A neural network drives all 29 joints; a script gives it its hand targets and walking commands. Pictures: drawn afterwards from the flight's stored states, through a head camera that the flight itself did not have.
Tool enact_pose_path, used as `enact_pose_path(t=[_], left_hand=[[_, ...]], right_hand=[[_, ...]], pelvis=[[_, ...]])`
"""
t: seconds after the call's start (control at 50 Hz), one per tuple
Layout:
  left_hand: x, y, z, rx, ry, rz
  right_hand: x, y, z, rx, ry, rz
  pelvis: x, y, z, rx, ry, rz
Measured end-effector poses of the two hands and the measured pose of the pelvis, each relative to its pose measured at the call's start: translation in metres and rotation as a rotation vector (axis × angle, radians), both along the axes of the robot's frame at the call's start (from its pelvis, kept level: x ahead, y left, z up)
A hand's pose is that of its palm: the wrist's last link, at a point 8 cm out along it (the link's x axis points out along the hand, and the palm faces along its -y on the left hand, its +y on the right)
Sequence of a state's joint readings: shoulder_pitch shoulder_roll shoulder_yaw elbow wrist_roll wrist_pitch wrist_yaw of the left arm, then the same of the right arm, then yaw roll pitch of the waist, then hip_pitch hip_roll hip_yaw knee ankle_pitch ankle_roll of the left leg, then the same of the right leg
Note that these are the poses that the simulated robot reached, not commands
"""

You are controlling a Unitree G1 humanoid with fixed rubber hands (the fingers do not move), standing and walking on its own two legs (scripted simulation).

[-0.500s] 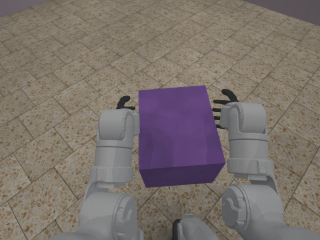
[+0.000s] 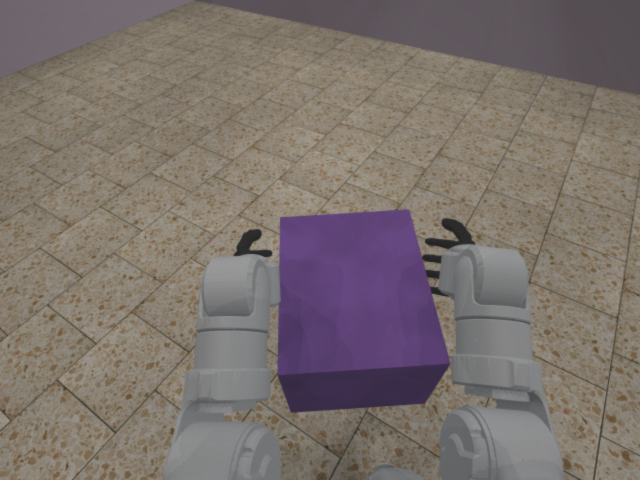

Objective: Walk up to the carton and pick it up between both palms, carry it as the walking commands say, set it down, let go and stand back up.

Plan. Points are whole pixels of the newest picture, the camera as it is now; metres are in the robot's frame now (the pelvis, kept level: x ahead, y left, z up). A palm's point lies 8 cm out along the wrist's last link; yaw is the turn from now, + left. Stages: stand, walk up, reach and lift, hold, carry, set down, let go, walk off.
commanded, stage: carry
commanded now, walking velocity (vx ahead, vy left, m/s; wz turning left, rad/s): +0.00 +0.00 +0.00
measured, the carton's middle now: (351, 308) +0.34 -0.03 +0.00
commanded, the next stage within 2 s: none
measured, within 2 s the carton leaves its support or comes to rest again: neither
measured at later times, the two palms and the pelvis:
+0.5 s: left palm (217, 437) +0.15 +0.10 +0.13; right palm (530, 450) +0.13 -0.16 +0.12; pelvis -0.17 +0.00 -0.02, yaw -5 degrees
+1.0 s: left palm out of the picture -0.06 +0.15 +0.09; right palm out of the picture -0.06 -0.11 +0.10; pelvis -0.36 +0.02 +0.01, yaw -1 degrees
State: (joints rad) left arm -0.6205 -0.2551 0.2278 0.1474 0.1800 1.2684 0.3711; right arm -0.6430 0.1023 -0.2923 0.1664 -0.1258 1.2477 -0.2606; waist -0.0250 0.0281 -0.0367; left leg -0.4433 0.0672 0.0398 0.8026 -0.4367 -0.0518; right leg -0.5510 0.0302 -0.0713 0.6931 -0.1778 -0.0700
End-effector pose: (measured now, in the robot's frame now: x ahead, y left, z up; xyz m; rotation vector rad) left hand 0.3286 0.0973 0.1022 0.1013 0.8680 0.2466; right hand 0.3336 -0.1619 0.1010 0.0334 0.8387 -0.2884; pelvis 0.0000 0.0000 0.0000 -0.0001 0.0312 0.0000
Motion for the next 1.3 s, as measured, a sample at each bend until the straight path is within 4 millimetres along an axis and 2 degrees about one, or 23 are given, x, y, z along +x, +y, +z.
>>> enact_pose_path(t=[0.08,0.12,0.26,0.34,0.44,0.54,0.64,0.7,0.78,0.86,0.94,1.02,1.08,1.14,1.2,1.3], left_hand=[[-0.032,-0.006,-0.002,-0.052,-0.006,-0.006],[-0.044,-0.006,0.004,-0.061,-0.014,-0.012],[-0.076,-0.005,0.044,-0.05,-0.134,-0.037],[-0.105,-0.003,0.051,-0.025,-0.159,-0.053],[-0.159,0.002,0.033,-0.003,-0.117,-0.037],[-0.197,0.0,0.016,0.059,-0.073,-0.149],[-0.268,0.008,-0.017,0.069,0.055,-0.117],[-0.302,0.012,-0.029,0.064,0.028,-0.05],[-0.343,0.019,-0.038,-0.009,0.004,0.0],[-0.366,0.03,-0.033,-0.069,0.004,0.01],[-0.378,0.04,-0.014,-0.071,-0.059,0.006],[-0.396,0.053,-0.015,-0.084,-0.03,-0.002],[-0.414,0.059,0.006,-0.056,-0.107,0.006],[-0.424,0.062,0.028,-0.058,-0.182,0.02],[-0.435,0.066,0.033,-0.062,-0.168,-0.008],[-0.459,0.069,0.028,-0.028,-0.118,-0.036]], right_hand=[[-0.043,-0.006,0.003,-0.002,-0.005,-0.053],[-0.058,-0.006,0.01,0.0,-0.013,-0.075],[-0.093,-0.004,0.053,-0.035,-0.132,-0.058],[-0.117,-0.003,0.059,-0.041,-0.156,-0.029],[-0.169,0.002,0.034,-0.033,-0.111,0.007],[-0.225,0.002,0.015,-0.086,-0.065,-0.03],[-0.282,0.008,-0.022,0.005,0.055,-0.028],[-0.307,0.013,-0.034,-0.009,0.025,0.003],[-0.347,0.019,-0.041,0.007,0.004,0.006],[-0.375,0.029,-0.03,-0.013,0.003,-0.011],[-0.382,0.039,-0.006,-0.013,-0.06,-0.01],[-0.396,0.05,-0.003,-0.023,-0.027,0.036],[-0.414,0.058,0.014,-0.015,-0.105,0.019],[-0.427,0.062,0.033,-0.003,-0.181,0.002],[-0.445,0.064,0.036,-0.011,-0.167,-0.004],[-0.474,0.069,0.027,-0.003,-0.118,-0.037]], pelvis=[[-0.024,-0.006,0.009,0.037,-0.034,-0.019],[-0.036,-0.008,0.015,0.034,-0.042,-0.022],[-0.079,-0.011,0.019,0.045,-0.065,-0.043],[-0.101,-0.01,0.008,0.044,-0.092,-0.033],[-0.136,-0.002,-0.008,0.033,-0.145,-0.053],[-0.194,0.009,-0.031,0.0,-0.191,-0.093],[-0.238,0.017,-0.026,0.002,-0.124,-0.091],[-0.271,0.012,-0.036,-0.008,-0.106,-0.09],[-0.304,0.006,-0.031,-0.036,-0.121,-0.027],[-0.325,0.005,-0.018,-0.035,-0.086,-0.008],[-0.345,0.014,-0.009,-0.037,-0.025,0.012],[-0.365,0.023,0.011,0.005,-0.034,-0.017],[-0.382,0.032,0.014,-0.006,-0.046,-0.028],[-0.398,0.039,0.015,-0.005,-0.044,-0.035],[-0.408,0.046,0.017,-0.004,-0.035,-0.035],[-0.427,0.059,0.012,0.009,-0.056,-0.05]])
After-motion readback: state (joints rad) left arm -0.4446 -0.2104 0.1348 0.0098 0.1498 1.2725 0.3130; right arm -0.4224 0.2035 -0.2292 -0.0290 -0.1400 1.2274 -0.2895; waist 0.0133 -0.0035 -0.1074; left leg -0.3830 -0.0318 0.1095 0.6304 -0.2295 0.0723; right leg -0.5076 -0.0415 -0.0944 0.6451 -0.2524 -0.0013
